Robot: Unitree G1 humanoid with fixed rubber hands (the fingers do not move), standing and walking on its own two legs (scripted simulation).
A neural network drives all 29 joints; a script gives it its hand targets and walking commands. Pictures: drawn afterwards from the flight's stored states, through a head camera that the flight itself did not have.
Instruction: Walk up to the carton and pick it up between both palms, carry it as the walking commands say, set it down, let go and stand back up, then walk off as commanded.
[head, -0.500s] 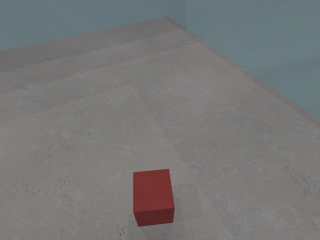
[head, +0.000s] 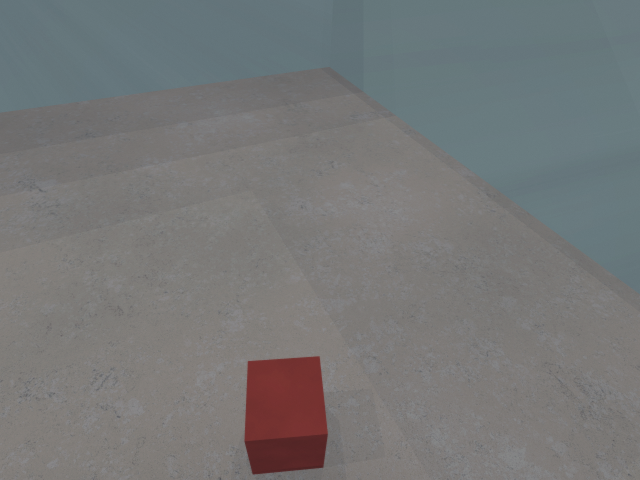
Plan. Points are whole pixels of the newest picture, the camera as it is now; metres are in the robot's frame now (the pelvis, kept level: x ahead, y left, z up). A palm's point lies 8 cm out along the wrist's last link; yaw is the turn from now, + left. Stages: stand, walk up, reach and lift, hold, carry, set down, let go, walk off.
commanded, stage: walk off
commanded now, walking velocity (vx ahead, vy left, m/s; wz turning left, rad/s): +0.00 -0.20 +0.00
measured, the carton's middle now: (286, 415) +0.49 +0.11 -0.64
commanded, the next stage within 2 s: stand in 1.74 s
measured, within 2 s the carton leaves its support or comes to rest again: neither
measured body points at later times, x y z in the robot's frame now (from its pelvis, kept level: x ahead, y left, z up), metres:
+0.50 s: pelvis -0.02 -0.12 +0.00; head +0.01 -0.14 +0.45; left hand +0.07 +0.15 -0.11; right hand +0.05 -0.38 -0.13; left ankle -0.09 +0.03 -0.65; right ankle +0.00 -0.15 -0.73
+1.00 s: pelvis -0.04 -0.15 +0.00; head -0.04 -0.14 +0.45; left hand +0.08 +0.11 -0.13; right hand +0.02 -0.43 -0.11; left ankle -0.06 -0.02 -0.73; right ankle -0.08 -0.20 -0.66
